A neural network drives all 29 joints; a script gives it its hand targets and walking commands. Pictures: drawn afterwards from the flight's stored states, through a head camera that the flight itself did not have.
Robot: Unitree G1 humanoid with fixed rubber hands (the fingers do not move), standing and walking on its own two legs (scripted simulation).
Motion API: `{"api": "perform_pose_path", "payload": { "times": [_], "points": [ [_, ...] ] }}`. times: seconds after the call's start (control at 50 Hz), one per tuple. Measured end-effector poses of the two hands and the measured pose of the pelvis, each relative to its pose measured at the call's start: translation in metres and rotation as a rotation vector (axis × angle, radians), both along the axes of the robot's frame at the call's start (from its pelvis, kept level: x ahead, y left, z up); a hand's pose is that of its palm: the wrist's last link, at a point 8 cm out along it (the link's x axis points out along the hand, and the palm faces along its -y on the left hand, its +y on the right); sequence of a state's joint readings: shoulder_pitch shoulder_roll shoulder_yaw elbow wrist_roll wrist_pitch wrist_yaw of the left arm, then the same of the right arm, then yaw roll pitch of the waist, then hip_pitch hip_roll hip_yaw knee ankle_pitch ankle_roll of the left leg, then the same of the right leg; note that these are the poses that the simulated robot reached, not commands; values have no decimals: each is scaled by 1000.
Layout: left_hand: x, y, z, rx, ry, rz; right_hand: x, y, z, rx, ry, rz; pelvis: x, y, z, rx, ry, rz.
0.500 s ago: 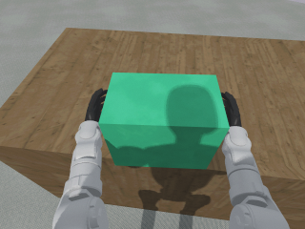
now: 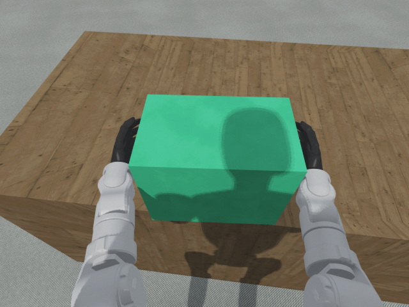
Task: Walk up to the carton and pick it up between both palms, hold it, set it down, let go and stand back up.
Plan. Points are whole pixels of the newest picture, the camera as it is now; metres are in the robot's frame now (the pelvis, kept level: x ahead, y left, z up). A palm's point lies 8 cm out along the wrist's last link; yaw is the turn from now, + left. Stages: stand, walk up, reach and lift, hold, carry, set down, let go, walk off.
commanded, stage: set down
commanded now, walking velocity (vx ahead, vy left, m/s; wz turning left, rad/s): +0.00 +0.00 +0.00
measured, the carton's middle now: (215, 163) +0.39 +0.00 +0.04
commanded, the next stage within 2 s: none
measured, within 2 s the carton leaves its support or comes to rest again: neither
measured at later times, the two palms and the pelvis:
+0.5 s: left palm (123, 157) +0.40 +0.20 +0.04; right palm (310, 158) +0.39 -0.20 +0.05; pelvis +0.01 +0.01 -0.01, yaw -7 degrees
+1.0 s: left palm (102, 130) +0.40 +0.22 +0.13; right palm (343, 136) +0.39 -0.23 +0.13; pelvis -0.02 +0.00 -0.01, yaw -6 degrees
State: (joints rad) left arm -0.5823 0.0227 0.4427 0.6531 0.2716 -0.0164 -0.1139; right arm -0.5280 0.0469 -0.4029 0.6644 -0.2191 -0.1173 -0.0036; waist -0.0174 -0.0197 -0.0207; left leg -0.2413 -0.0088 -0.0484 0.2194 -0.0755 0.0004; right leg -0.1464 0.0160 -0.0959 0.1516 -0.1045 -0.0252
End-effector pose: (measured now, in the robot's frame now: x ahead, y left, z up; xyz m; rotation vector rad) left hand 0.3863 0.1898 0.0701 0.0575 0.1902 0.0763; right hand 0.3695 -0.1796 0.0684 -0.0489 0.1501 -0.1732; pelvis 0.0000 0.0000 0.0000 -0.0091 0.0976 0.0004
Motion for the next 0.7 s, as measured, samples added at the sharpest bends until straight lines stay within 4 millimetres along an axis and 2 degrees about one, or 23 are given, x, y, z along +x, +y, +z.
{"api": "perform_pose_path", "payload": {
  "times": [0.18,0.34,0.4,0.58,0.7],
  "points": [
    [1,1,-1,15,1,-2,1,-1,0,-17,13,7,3,1,0,3,-11,-23],
    [12,2,-29,-37,66,1,13,-3,-18,30,107,16,5,4,-4,3,76,-93],
    [15,3,-32,-41,62,10,18,-5,-21,42,111,14,6,7,-5,0,110,-103],
    [16,20,-17,-36,37,18,19,-31,-14,41,103,-14,4,13,-6,-7,124,-121],
    [15,31,5,-43,-1,17,12,-51,7,24,89,-7,-2,11,-5,-9,100,-122]
  ]
}}
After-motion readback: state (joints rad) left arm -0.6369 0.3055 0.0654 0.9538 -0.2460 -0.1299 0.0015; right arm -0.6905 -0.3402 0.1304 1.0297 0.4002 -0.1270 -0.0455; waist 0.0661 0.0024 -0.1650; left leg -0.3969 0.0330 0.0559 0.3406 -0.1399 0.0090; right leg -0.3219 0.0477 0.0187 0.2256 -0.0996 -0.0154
